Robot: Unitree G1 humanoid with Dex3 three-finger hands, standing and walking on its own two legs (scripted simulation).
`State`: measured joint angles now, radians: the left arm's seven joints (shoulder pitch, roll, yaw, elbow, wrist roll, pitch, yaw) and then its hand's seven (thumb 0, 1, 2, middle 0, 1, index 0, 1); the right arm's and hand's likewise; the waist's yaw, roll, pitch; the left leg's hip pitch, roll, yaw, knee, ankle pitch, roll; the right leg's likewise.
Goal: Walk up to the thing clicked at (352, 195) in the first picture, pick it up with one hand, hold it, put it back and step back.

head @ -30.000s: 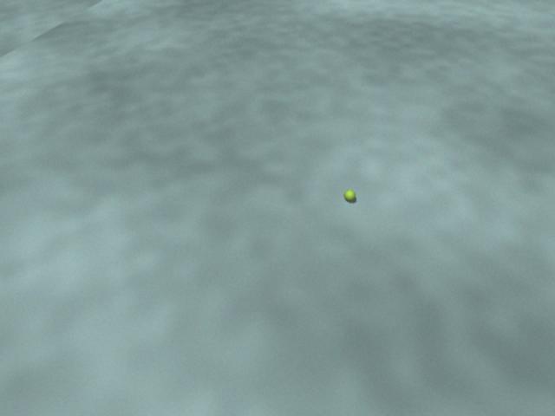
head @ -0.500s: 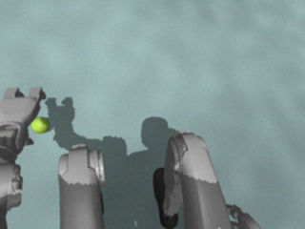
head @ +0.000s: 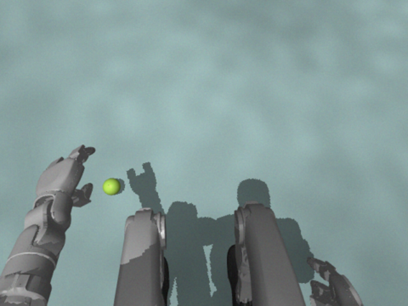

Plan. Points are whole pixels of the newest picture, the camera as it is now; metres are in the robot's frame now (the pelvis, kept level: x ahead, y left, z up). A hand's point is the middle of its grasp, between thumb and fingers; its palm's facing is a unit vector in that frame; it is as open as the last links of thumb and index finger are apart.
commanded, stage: home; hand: left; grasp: from above
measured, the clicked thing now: (111, 186) +0.43 +0.28 -0.42
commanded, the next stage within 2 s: none
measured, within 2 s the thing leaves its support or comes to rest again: neither
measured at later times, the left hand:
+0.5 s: hand (48, 241) +0.25 +0.20 +0.10, palm faces +0.01 -0.94 -0.34, open 7.4 cm
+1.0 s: hand out of the picture +0.23 +0.19 +0.22, palm faces +0.13 -0.97 -0.20, open 7.4 cm
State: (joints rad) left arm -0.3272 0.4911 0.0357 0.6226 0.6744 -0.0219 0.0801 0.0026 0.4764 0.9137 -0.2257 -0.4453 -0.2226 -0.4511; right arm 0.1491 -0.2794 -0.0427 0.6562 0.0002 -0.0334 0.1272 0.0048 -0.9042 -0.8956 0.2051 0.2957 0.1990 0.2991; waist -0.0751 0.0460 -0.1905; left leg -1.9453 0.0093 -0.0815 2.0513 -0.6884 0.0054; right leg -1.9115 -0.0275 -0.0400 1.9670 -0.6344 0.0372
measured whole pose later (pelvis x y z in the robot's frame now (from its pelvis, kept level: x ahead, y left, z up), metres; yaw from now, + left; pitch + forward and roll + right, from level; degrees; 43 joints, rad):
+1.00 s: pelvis +0.08 +0.00 +0.26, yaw +5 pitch +11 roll -3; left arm 0.51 0.22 0.03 -0.15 -0.06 0.47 0.02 0.01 0.91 0.90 -0.20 -0.30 -0.20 -0.30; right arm 0.28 -0.23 0.04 0.50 0.02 -0.23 -0.18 0.01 -0.91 -0.90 0.20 0.30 0.20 0.30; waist -0.04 0.05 -0.18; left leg -0.70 0.03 -0.06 1.02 -0.51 -0.01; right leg -0.67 -0.02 -0.07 0.95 -0.46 0.02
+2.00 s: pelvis +0.08 +0.00 +0.27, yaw +4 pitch +9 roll -3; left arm 0.50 0.23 0.02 -0.13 -0.05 0.46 0.02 0.01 0.91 0.90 -0.20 -0.30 -0.20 -0.30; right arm 0.29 -0.22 0.04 0.54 0.01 -0.24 -0.18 0.01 -0.91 -0.90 0.21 0.30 0.20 0.30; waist -0.04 0.05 -0.16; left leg -0.69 0.03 -0.05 1.02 -0.50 -0.01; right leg -0.65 -0.02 -0.06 0.95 -0.45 0.02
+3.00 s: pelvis +0.07 +0.00 +0.27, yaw +4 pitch +5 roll -1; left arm 0.33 0.26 -0.01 0.19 0.03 0.22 0.03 0.01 0.90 0.90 -0.20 -0.30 -0.20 -0.30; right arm 0.21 -0.24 0.02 0.67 -0.08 -0.14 -0.10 0.01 -0.90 -0.90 0.21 0.30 0.20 0.30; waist 0.01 0.01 -0.04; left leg -0.57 0.01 -0.03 0.96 -0.47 0.00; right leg -0.56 -0.03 -0.03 0.92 -0.44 0.02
